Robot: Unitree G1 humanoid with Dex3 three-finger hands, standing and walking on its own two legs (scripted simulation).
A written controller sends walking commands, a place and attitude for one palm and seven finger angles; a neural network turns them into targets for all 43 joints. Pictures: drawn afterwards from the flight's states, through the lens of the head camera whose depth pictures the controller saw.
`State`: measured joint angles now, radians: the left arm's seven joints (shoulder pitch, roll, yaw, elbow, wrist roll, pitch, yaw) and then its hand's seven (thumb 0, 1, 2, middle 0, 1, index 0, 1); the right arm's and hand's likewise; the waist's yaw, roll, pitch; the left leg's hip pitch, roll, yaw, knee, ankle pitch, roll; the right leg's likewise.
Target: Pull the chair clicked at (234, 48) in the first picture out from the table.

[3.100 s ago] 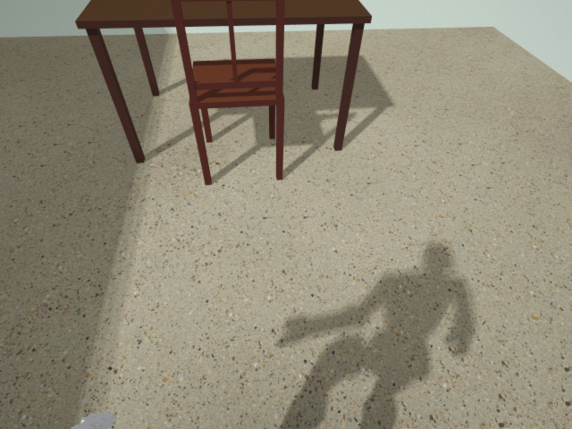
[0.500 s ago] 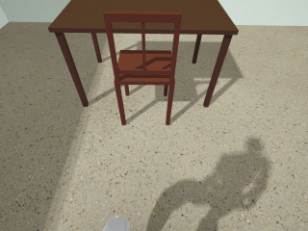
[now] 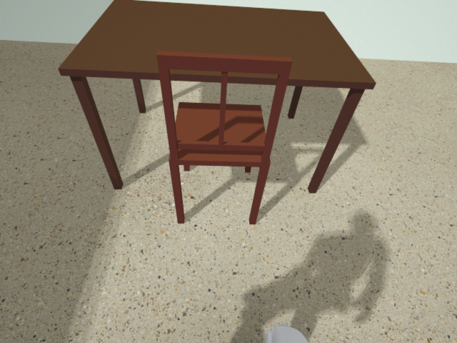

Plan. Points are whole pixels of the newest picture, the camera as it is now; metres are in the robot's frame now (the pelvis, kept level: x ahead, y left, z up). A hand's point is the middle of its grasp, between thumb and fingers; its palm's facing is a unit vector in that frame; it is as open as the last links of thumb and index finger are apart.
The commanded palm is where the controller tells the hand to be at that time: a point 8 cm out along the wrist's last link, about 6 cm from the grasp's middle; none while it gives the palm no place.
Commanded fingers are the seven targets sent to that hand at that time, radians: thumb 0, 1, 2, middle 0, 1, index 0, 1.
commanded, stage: take the last steps up to it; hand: left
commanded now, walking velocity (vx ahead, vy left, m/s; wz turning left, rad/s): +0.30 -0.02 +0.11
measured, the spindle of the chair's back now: (222, 110) +0.82 +0.08 -0.08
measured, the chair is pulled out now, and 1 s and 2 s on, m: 0.00 0.00 0.00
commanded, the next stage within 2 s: come to a stop and stand still in 1.00 s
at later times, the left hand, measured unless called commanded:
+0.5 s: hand (167, 334) +0.17 +0.13 -0.16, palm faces +0.08 -0.97 -0.22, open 7.2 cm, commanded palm none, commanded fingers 0.00 0.90 0.90 -0.20 -0.30 -0.20 -0.30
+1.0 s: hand (152, 269) +0.30 +0.20 -0.18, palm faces +0.13 -0.98 -0.17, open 7.4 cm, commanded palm none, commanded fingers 0.00 0.90 0.90 -0.20 -0.30 -0.20 -0.30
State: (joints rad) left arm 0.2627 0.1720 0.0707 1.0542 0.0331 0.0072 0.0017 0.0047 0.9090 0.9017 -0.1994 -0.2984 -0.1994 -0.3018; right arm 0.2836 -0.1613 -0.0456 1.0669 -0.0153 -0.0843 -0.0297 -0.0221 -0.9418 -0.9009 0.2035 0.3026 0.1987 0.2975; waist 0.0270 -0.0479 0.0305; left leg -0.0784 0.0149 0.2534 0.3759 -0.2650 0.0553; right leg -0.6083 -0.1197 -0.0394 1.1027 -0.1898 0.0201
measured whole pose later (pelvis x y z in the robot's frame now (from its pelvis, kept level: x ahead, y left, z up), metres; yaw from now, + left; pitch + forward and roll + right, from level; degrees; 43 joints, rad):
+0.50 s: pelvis +0.15 -0.05 +0.00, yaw +3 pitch -1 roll +0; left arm 0.29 0.15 0.05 1.07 0.03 -0.06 0.02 0.00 0.93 0.90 -0.20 -0.30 -0.20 -0.30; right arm 0.30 -0.15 -0.07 1.09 -0.03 0.00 0.01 0.00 -0.91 -0.90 0.20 0.30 0.19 0.30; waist -0.03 0.03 0.00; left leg -0.51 0.13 0.06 1.00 -0.23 -0.01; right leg -0.17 -0.03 -0.22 0.37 -0.19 -0.05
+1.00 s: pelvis +0.29 +0.02 +0.00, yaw +5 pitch -1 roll +1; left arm 0.24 0.18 0.06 1.07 0.03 -0.01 0.01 0.01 0.91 0.90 -0.20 -0.30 -0.20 -0.30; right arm 0.32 -0.12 -0.02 1.09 -0.02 -0.07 -0.03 0.00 -0.92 -0.90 0.20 0.30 0.20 0.30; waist 0.00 -0.05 0.04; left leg -0.09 -0.01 0.17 0.35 -0.25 0.05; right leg -0.50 -0.10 -0.07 0.92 -0.29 0.01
